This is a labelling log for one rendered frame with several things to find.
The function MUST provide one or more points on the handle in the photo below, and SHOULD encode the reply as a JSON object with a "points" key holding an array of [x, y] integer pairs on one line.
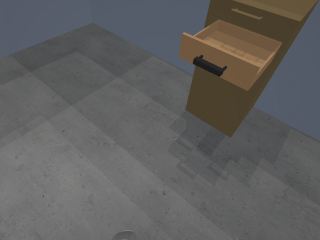
{"points": [[210, 67], [246, 17]]}

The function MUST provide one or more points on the drawer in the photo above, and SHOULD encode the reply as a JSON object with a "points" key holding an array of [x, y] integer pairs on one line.
{"points": [[245, 53]]}

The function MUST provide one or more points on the cabinet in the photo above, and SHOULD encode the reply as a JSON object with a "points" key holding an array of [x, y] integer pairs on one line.
{"points": [[222, 104]]}

